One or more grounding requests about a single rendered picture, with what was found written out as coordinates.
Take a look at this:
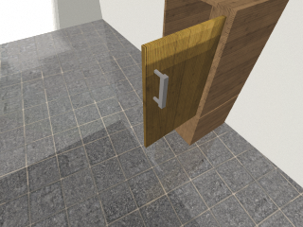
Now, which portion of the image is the cupboard door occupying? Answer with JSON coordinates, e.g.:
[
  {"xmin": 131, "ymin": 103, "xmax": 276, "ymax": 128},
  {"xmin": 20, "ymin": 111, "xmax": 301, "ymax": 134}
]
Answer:
[{"xmin": 141, "ymin": 15, "xmax": 227, "ymax": 148}]

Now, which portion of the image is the handle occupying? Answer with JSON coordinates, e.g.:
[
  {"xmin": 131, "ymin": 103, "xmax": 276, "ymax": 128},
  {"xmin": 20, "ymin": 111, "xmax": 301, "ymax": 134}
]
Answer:
[{"xmin": 152, "ymin": 69, "xmax": 169, "ymax": 109}]

